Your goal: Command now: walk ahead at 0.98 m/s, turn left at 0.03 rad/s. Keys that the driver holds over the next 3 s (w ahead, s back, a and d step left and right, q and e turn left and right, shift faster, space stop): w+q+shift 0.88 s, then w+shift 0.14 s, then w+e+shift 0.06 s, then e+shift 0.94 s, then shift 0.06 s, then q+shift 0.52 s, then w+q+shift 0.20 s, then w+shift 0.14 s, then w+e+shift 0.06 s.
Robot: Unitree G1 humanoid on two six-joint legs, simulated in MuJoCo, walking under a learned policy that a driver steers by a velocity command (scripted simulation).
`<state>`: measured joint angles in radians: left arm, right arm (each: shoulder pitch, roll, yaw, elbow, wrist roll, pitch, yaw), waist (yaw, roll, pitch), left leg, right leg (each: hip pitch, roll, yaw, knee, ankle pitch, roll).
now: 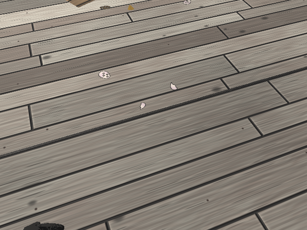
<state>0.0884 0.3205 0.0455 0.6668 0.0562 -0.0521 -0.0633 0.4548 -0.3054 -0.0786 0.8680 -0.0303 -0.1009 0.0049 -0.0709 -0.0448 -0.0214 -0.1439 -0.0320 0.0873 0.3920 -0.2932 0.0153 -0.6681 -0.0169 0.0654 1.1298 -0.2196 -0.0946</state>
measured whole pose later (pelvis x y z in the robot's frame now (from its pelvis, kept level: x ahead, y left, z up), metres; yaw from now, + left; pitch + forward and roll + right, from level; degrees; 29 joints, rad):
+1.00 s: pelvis +0.86 +0.21 -0.01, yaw +46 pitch +2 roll -1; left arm -0.04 0.26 -0.03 0.58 0.04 -0.06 -0.02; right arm 0.47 -0.32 -0.07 0.83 0.01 -0.07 0.01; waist -0.13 0.00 0.04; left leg 0.12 -0.17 -0.25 0.28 -0.39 0.17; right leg -0.67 -0.07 0.04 0.57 0.08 0.01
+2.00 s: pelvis +1.17 +0.43 +0.00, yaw +5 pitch +1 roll +2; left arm 0.19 0.32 0.07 0.61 0.02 0.08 -0.01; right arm 0.22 -0.32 -0.06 0.66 -0.03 0.04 -0.01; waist -0.01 0.04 0.06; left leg -0.54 0.05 0.02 1.04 -0.39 -0.07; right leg -0.32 0.06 0.06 0.56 -0.25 -0.06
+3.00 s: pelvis +1.26 +0.48 +0.01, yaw +33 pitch +3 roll +1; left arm 0.46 0.29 0.04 0.80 0.03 -0.08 0.00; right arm 0.15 -0.32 -0.08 0.70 -0.04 0.03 0.10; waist 0.08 0.03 -0.07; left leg -0.66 0.00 -0.11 0.98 -0.13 -0.01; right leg 0.03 -0.03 -0.15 0.23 -0.31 -0.01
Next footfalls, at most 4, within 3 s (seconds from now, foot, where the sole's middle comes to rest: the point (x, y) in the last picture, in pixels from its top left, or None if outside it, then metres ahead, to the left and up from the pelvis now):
0.18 right None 0.35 -0.13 -0.77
0.62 left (117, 186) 0.72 0.15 -0.77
1.06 right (92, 119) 1.14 0.30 -0.77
1.44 left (38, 112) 1.21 0.61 -0.77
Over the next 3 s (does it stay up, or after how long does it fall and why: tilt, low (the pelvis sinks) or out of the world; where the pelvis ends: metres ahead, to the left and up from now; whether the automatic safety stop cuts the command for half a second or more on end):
stays up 1.26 0.48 0.01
